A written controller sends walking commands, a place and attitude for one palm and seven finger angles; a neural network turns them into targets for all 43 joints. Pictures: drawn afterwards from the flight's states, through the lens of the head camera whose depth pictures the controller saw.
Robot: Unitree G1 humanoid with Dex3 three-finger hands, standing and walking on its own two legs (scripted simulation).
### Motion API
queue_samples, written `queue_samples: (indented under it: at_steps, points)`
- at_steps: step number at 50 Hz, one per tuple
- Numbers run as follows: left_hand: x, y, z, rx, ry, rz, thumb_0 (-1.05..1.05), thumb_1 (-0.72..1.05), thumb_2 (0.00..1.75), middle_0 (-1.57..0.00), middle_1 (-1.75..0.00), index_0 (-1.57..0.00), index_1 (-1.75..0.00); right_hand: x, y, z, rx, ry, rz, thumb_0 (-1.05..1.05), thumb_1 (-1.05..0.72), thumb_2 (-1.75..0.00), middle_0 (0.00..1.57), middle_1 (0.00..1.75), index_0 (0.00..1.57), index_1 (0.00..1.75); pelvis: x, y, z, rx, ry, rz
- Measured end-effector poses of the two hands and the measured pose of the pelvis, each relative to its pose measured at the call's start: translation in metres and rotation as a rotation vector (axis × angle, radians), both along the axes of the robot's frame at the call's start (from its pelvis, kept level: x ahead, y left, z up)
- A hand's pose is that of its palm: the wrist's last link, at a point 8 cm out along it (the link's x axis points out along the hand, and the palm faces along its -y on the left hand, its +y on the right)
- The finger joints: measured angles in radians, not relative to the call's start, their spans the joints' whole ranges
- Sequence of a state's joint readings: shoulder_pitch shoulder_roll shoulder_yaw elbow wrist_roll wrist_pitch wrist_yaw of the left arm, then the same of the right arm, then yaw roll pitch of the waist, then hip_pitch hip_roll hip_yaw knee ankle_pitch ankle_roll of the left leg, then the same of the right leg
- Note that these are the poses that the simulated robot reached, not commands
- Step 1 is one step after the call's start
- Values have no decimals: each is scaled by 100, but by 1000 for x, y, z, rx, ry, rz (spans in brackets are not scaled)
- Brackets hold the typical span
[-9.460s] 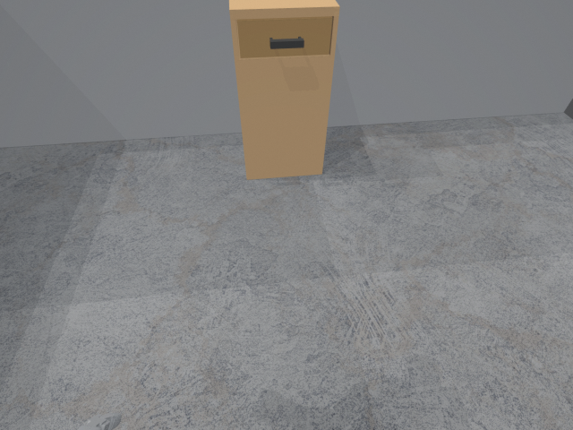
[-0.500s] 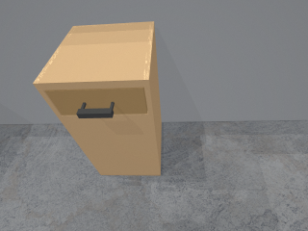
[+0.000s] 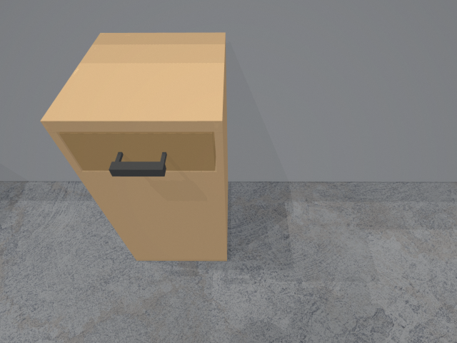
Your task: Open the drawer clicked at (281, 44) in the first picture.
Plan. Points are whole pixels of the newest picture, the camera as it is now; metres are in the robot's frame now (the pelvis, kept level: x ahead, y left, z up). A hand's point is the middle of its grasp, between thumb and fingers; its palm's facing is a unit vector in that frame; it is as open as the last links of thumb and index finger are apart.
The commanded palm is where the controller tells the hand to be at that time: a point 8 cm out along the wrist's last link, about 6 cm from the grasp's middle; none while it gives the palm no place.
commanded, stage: come to a stop and stand still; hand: left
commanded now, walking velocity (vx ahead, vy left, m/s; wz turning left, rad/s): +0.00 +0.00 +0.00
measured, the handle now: (140, 162) +0.52 +0.26 -0.05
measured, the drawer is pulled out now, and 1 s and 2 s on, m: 0.00 0.00 0.00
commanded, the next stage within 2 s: look again from close up in 1.60 s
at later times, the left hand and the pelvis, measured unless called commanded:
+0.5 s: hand out of the picture +0.00 +0.21 -0.17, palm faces +0.01 -0.98 -0.19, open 7.3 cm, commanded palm none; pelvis +0.01 +0.04 +0.00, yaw -1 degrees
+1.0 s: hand out of the picture +0.00 +0.17 -0.17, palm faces +0.04 -0.99 -0.16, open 7.3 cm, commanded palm none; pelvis +0.02 +0.02 +0.00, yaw +0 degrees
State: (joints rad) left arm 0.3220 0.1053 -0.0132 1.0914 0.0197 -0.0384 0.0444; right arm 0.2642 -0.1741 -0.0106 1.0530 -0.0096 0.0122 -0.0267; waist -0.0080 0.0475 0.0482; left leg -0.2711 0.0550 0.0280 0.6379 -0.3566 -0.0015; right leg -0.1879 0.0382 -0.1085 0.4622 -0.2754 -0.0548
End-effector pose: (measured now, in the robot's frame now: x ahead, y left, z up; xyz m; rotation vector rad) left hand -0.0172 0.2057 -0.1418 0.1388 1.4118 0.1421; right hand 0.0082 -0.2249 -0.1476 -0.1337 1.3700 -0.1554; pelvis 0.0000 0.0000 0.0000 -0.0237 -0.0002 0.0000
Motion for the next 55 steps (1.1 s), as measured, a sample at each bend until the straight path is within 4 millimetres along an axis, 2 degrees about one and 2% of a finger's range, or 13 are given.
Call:
queue_samples:
  at_steps: [4,11,19,29,44,55]
  points:
    - [0,18,-5,4,-6,10,0,91,90,-20,-30,-21,-30,-3,16,-2,-1,-28,8,1,-93,-90,20,30,20,30,-1,14,-4,3,-15,9]
    - [14,44,-1,18,-56,1,0,91,90,-20,-30,-20,-30,-18,42,-1,19,-4,17,2,-93,-90,20,30,20,30,-1,32,-1,16,-18,-3]
    - [18,56,2,22,-38,-15,0,91,90,-20,-30,-20,-30,-32,61,0,43,38,2,1,-92,-90,20,30,20,30,2,42,2,26,-7,-12]
    - [15,47,0,0,2,0,0,91,90,-20,-30,-20,-30,-31,62,0,41,68,-5,1,-91,-90,20,30,20,30,11,42,3,29,-9,-15]
    - [12,24,-2,-23,27,19,0,91,90,-20,-30,-20,-30,-8,47,0,29,45,5,0,-91,-90,20,30,20,30,21,29,3,31,-12,-11]
    - [14,13,0,-12,19,24,0,91,90,-20,-30,-20,-30,-4,35,-1,33,48,7,1,-91,-90,20,30,20,30,24,16,3,34,-16,-6]
